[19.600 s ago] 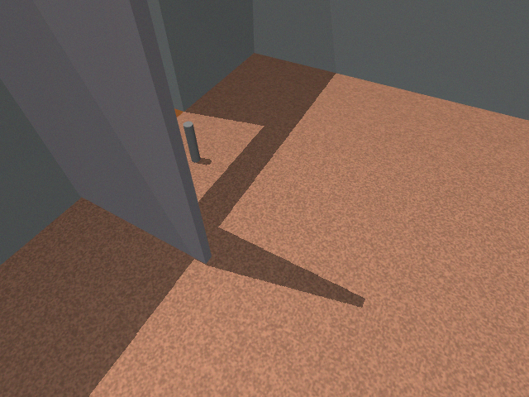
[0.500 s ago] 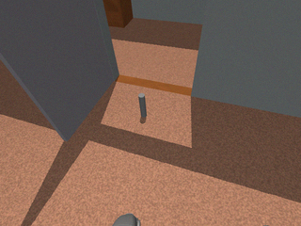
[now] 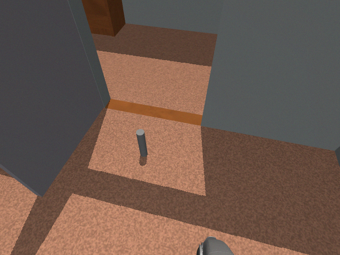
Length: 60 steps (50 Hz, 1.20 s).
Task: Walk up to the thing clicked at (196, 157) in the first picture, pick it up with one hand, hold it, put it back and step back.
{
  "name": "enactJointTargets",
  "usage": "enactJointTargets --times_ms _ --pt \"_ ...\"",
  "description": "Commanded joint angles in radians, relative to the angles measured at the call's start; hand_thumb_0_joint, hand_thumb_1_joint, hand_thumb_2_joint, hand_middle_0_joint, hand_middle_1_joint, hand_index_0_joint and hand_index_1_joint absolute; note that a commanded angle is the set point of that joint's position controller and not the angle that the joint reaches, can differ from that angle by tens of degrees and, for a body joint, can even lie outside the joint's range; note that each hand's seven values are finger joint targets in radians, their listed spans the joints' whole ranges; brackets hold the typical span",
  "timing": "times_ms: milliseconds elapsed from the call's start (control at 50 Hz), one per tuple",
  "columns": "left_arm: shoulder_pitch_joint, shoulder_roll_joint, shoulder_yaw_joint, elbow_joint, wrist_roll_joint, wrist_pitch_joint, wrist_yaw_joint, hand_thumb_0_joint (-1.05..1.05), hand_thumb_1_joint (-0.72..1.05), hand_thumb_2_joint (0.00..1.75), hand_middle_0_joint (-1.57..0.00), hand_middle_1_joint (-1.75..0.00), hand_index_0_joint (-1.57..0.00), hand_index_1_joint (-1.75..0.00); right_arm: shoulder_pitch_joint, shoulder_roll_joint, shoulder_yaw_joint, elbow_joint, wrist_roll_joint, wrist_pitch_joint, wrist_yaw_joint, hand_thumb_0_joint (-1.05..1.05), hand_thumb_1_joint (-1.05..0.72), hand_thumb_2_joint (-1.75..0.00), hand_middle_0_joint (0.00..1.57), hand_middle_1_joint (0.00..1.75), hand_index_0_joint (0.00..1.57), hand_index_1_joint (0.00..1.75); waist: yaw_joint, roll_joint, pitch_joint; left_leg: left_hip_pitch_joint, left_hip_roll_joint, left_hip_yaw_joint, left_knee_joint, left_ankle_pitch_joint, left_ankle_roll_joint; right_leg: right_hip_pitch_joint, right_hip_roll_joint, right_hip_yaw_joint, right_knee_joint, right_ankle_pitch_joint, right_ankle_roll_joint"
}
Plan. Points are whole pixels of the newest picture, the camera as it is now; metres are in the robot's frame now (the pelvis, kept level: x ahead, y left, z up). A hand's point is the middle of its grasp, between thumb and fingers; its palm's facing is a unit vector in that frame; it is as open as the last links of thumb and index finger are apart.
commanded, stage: walk up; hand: left
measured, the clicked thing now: (142, 143) +0.86 +0.18 -0.64
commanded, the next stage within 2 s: none
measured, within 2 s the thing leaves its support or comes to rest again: neither
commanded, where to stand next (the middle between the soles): +0.53 -0.01 m, yaw +1 degrees
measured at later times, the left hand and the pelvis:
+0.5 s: hand (81, 229) +0.22 +0.26 -0.14, palm faces +0.04 -0.93 -0.37, open 7.4 cm; pelvis +0.21 -0.02 +0.00, yaw +3 degrees
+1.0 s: hand (100, 157) +0.44 +0.25 -0.13, palm faces -0.02 -0.90 -0.43, open 7.4 cm; pelvis +0.38 -0.04 -0.02, yaw +1 degrees
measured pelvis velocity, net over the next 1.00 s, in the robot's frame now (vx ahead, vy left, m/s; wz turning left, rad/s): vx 0.38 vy -0.04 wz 0.02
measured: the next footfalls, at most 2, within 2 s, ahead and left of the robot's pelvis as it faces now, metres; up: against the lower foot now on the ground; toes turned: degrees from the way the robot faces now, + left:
right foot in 0.08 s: +0.20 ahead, -0.15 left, +0.00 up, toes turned -5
left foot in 0.52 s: +0.37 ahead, +0.11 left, +0.00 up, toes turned +8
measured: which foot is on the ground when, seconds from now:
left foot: down 0.00-0.10, up 0.12-0.50, down 0.52-0.98, up 1.00-1.00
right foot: up 0.00-0.06, down 0.08-0.56, up 0.58-0.94, down 0.96-1.00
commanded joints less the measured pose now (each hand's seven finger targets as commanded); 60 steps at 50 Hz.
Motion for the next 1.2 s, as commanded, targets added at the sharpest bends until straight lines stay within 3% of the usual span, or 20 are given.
enactJointTargets --times_ms 0,40,80,100,200,400,480,500,520,540,580,640,760,840,920,940,960,980,1080,1180 --pt "0.000 0.163 0.064 -0.063 0.006 -0.041 0.007 0.00 0.90 0.90 -0.20 -0.30 -0.20 -0.30 -0.073 -0.275 -0.089 -0.093 0.012 -0.021 -0.015 0.00 -0.90 -0.90 0.20 0.30 0.20 0.30 0.046 0.159 -0.038 -0.151 0.206 -0.135 -0.105 0.046 0.179 0.206 0.049 -0.079 -0.095 0.064 -0.016" --pt "0.124 0.214 0.092 -0.025 0.005 -0.058 0.024 0.00 0.90 0.90 -0.20 -0.30 -0.20 -0.30 -0.022 -0.202 -0.060 -0.092 0.008 -0.016 -0.018 0.00 -0.90 -0.90 0.20 0.30 0.20 0.30 0.107 -0.025 -0.129 -0.238 0.123 -0.065 0.211 0.148 0.121 0.478 0.073 -0.035 -0.171 -0.029 -0.041" --pt "0.218 0.362 0.122 -0.044 -0.001 -0.071 0.047 0.00 0.90 0.90 -0.20 -0.30 -0.20 -0.30 0.002 -0.161 -0.037 -0.110 0.019 -0.009 -0.023 0.00 -0.90 -0.90 0.20 0.30 0.20 0.30 0.147 -0.262 -0.142 -0.565 -0.074 -0.054 0.651 -0.208 0.041 0.607 -0.313 0.648 -0.474 -0.324 -0.199" --pt "0.163 0.351 0.112 -0.062 -0.011 -0.066 0.049 0.00 0.90 0.90 -0.20 -0.30 -0.20 -0.30 -0.043 -0.228 -0.058 -0.085 0.006 0.003 -0.033 0.00 -0.90 -0.90 0.20 0.30 0.20 0.30 0.130 -0.124 -0.082 -0.548 0.002 -0.161 0.727 -0.206 0.041 0.476 -0.335 0.650 -0.456 -0.325 -0.248" --pt "0.019 0.238 0.078 -0.100 -0.018 -0.069 0.057 0.00 0.90 0.90 -0.20 -0.30 -0.20 -0.30 0.055 -0.212 -0.059 0.001 0.012 0.015 -0.008 0.00 -0.90 -0.90 0.20 0.30 0.20 0.30 0.034 -0.118 -0.010 -0.435 0.064 -0.164 0.570 0.023 0.021 0.262 -0.150 0.207 -0.473 -0.138 -0.190" --pt "0.074 0.243 0.080 -0.131 -0.006 -0.069 0.050 0.00 0.90 0.90 -0.20 -0.30 -0.20 -0.30 -0.135 -0.160 -0.060 -0.059 -0.006 0.003 0.019 0.00 -0.90 -0.90 0.20 0.30 0.20 0.30 0.086 -0.065 -0.010 -0.333 0.034 -0.068 0.137 0.166 0.008 0.297 -0.138 0.068 -0.418 -0.069 -0.182" --pt "0.051 0.242 0.064 -0.140 -0.003 -0.058 0.055 0.00 0.90 0.90 -0.20 -0.30 -0.20 -0.30 -0.048 -0.177 -0.072 -0.040 -0.007 -0.009 0.012 0.00 -0.90 -0.90 0.20 0.30 0.20 0.30 0.006 -0.009 -0.029 -0.093 -0.017 -0.039 0.055 0.108 0.043 0.197 -0.125 0.032 -0.231 0.061 -0.153" --pt "0.079 0.193 0.045 -0.143 -0.002 -0.057 0.057 0.00 0.90 0.90 -0.20 -0.30 -0.20 -0.30 0.065 -0.226 -0.089 -0.005 -0.009 -0.018 -0.001 0.00 -0.90 -0.90 0.20 0.30 0.20 0.30 -0.044 0.127 -0.114 0.101 -0.002 -0.109 -0.007 0.034 0.080 0.137 -0.066 -0.023 0.007 0.163 -0.117" --pt "0.123 0.109 0.019 -0.158 -0.020 -0.056 0.058 0.00 0.90 0.90 -0.20 -0.30 -0.20 -0.30 0.161 -0.328 -0.118 -0.010 -0.027 -0.024 -0.015 0.00 -0.90 -0.90 0.20 0.30 0.20 0.30 -0.075 0.381 -0.211 0.275 0.252 -0.493 -0.106 -0.074 0.161 -0.057 0.053 -0.093 0.334 -0.004 -0.041" --pt "0.131 0.171 0.040 -0.132 -0.024 -0.046 0.071 0.00 0.90 0.90 -0.20 -0.30 -0.20 -0.30 0.145 -0.362 -0.127 -0.038 0.001 -0.022 -0.020 0.00 -0.90 -0.90 0.20 0.30 0.20 0.30 -0.071 0.300 -0.198 0.279 0.396 -0.794 -0.214 -0.096 0.260 -0.181 0.141 -0.018 0.431 -0.327 -0.036" --pt "0.096 0.213 0.037 -0.108 -0.016 -0.039 0.076 0.00 0.90 0.90 -0.20 -0.30 -0.20 -0.30 0.060 -0.296 -0.103 -0.056 0.023 -0.014 -0.026 0.00 -0.90 -0.90 0.20 0.30 0.20 0.30 -0.029 0.123 -0.085 0.113 0.333 -0.570 -0.188 0.055 0.249 -0.166 0.065 0.112 0.500 -0.243 -0.037" --pt "0.158 0.192 0.042 -0.060 -0.022 -0.030 0.061 0.00 0.90 0.90 -0.20 -0.30 -0.20 -0.30 -0.025 -0.238 -0.073 -0.068 0.022 -0.019 -0.029 0.00 -0.90 -0.90 0.20 0.30 0.20 0.30 0.027 0.195 -0.021 -0.069 0.220 -0.296 -0.216 0.116 0.181 -0.058 0.019 0.084 0.366 -0.122 -0.022" --pt "0.060 0.169 0.047 -0.076 0.000 -0.028 0.035 0.00 0.90 0.90 -0.20 -0.30 -0.20 -0.30 -0.024 -0.265 -0.084 -0.095 0.009 -0.018 -0.020 0.00 -0.90 -0.90 0.20 0.30 0.20 0.30 0.000 0.208 0.011 -0.094 0.226 -0.242 -0.255 -0.036 0.239 -0.043 -0.008 0.015 0.127 -0.059 0.020" --pt "0.021 0.161 0.055 -0.071 -0.004 -0.040 0.029 0.00 0.90 0.90 -0.20 -0.30 -0.20 -0.30 -0.049 -0.267 -0.082 -0.108 0.006 -0.007 -0.011 0.00 -0.90 -0.90 0.20 0.30 0.20 0.30 0.008 0.210 0.033 -0.189 0.197 -0.211 -0.229 -0.120 0.210 0.077 0.027 -0.025 -0.024 0.015 0.009" --pt "0.155 0.201 0.078 -0.019 0.005 -0.067 0.052 0.00 0.90 0.90 -0.20 -0.30 -0.20 -0.30 -0.054 -0.202 -0.057 -0.125 0.005 0.015 -0.007 0.00 -0.90 -0.90 0.20 0.30 0.20 0.30 0.082 0.040 -0.071 -0.285 0.126 -0.128 0.084 -0.063 0.149 0.418 0.093 -0.050 -0.167 -0.006 -0.005" --pt "0.186 0.235 0.082 -0.017 0.011 -0.076 0.074 0.00 0.90 0.90 -0.20 -0.30 -0.20 -0.30 -0.013 -0.112 -0.025 -0.116 0.015 0.019 -0.016 0.00 -0.90 -0.90 0.20 0.30 0.20 0.30 0.105 -0.154 -0.103 -0.333 0.041 -0.045 0.342 -0.028 0.091 0.466 -0.059 0.174 -0.318 -0.055 -0.043" --pt "0.190 0.315 0.091 -0.050 0.009 -0.085 0.087 0.00 0.90 0.90 -0.20 -0.30 -0.20 -0.30 0.011 -0.084 -0.010 -0.126 0.011 0.026 -0.020 0.00 -0.90 -0.90 0.20 0.30 0.20 0.30 0.089 -0.242 -0.097 -0.504 -0.073 -0.067 0.535 -0.219 0.031 0.503 -0.277 0.569 -0.430 -0.056 -0.144" --pt "0.153 0.335 0.090 -0.056 -0.008 -0.074 0.087 0.00 0.90 0.90 -0.20 -0.30 -0.20 -0.30 0.002 -0.187 -0.044 -0.098 0.005 0.042 -0.037 0.00 -0.90 -0.90 0.20 0.30 0.20 0.30 0.087 -0.135 -0.072 -0.489 -0.024 -0.149 0.612 -0.272 0.035 0.430 -0.337 0.620 -0.403 -0.024 -0.248" --pt "0.056 0.241 0.055 -0.083 -0.011 -0.066 0.105 0.00 0.90 0.90 -0.20 -0.30 -0.20 -0.30 0.027 -0.186 -0.052 -0.026 0.012 0.060 -0.035 0.00 -0.90 -0.90 0.20 0.30 0.20 0.30 0.042 -0.111 -0.076 -0.399 0.017 -0.191 0.561 -0.107 0.022 0.314 -0.169 0.220 -0.326 0.251 -0.191" --pt "-0.015 0.214 0.038 -0.088 0.000 -0.055 0.116 0.00 0.90 0.90 -0.20 -0.30 -0.20 -0.30 -0.039 -0.133 -0.038 0.008 0.011 0.078 -0.036 0.00 -0.90 -0.90 0.20 0.30 0.20 0.30 0.036 -0.152 -0.095 -0.256 0.012 -0.136 0.301 -0.027 0.004 0.222 -0.144 0.100 -0.257 0.396 -0.172"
